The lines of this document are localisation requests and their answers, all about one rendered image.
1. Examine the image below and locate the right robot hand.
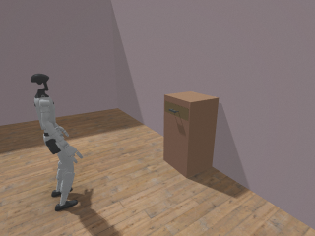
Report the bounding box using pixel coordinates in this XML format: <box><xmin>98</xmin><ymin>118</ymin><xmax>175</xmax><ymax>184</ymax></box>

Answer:
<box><xmin>64</xmin><ymin>145</ymin><xmax>83</xmax><ymax>163</ymax></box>

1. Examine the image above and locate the right robot forearm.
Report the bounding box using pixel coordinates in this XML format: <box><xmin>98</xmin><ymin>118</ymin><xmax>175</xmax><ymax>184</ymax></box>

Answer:
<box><xmin>44</xmin><ymin>122</ymin><xmax>69</xmax><ymax>149</ymax></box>

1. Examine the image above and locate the right robot upper arm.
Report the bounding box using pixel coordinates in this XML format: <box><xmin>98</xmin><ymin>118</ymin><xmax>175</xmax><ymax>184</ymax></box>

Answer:
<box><xmin>39</xmin><ymin>98</ymin><xmax>51</xmax><ymax>130</ymax></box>

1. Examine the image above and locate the cabinet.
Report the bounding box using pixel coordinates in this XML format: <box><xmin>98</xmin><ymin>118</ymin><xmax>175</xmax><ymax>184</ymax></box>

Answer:
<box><xmin>163</xmin><ymin>91</ymin><xmax>219</xmax><ymax>178</ymax></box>

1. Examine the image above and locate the drawer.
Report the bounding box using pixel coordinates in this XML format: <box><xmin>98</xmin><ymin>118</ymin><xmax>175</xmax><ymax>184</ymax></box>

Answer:
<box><xmin>165</xmin><ymin>101</ymin><xmax>189</xmax><ymax>121</ymax></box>

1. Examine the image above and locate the left robot hand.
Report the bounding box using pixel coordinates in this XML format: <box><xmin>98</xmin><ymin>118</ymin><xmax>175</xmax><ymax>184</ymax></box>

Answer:
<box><xmin>56</xmin><ymin>126</ymin><xmax>69</xmax><ymax>139</ymax></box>

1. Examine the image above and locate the left robot thigh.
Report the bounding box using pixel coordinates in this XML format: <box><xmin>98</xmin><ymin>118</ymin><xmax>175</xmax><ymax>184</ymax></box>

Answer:
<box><xmin>57</xmin><ymin>161</ymin><xmax>66</xmax><ymax>169</ymax></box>

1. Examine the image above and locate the left robot foot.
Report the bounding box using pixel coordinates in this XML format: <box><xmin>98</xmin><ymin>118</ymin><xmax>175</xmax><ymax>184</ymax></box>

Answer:
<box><xmin>51</xmin><ymin>188</ymin><xmax>73</xmax><ymax>197</ymax></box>

